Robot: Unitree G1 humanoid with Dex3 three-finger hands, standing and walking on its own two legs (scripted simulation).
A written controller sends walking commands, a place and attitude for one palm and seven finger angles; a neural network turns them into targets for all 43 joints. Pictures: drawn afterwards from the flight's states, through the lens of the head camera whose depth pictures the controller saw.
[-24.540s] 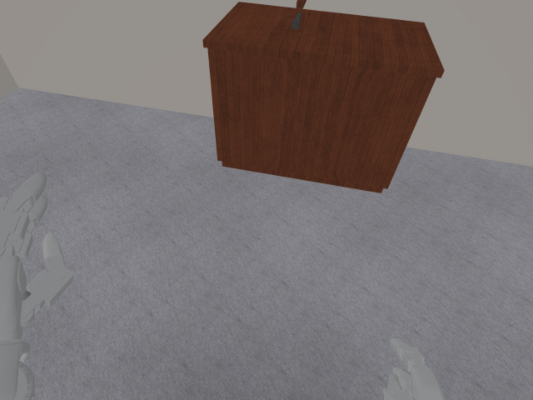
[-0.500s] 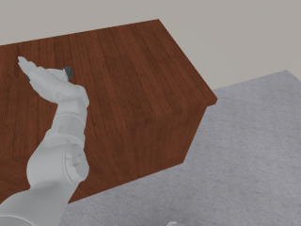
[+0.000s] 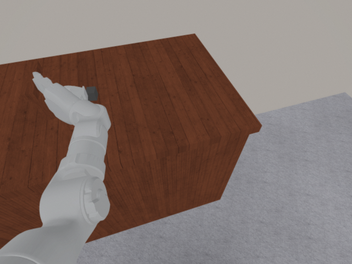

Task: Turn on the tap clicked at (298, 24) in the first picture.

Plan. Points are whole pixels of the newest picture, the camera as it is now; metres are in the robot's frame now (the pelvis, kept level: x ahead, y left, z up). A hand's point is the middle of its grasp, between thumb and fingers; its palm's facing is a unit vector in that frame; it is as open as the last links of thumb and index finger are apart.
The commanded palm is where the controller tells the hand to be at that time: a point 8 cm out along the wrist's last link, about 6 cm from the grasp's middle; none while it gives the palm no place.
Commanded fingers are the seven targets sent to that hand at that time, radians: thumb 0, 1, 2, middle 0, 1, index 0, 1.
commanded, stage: lift the hand up off the lever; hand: left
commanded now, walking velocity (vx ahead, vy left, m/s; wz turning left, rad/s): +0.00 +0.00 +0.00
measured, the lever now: (91, 93) +0.56 +0.22 +0.06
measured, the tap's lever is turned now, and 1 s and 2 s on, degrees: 79 79 79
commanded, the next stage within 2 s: draw the hand back beside the body in 0.30 s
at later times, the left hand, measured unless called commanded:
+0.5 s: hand (91, 89) +0.48 +0.18 +0.15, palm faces +0.65 -0.75 -0.15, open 7.8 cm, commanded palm +0.40 +0.22 +0.15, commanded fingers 0.00 0.90 0.90 -0.16 -0.17 -0.16 -0.17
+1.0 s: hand (56, 139) +0.32 +0.20 +0.17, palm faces +0.27 -0.94 -0.21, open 7.6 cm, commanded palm +0.28 +0.25 +0.17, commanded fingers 0.00 0.90 0.90 -0.18 -0.24 -0.18 -0.24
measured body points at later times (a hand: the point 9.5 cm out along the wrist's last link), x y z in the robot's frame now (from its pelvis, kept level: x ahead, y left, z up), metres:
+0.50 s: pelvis +0.00 +0.00 +0.00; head +0.04 -0.02 +0.45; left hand +0.44 +0.21 +0.16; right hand +0.05 -0.26 -0.13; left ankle -0.02 +0.12 -0.72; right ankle +0.02 -0.08 -0.72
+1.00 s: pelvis -0.02 +0.00 +0.03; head -0.03 -0.02 +0.48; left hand +0.30 +0.25 +0.18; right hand +0.17 -0.24 -0.06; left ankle -0.02 +0.12 -0.72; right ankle +0.02 -0.08 -0.72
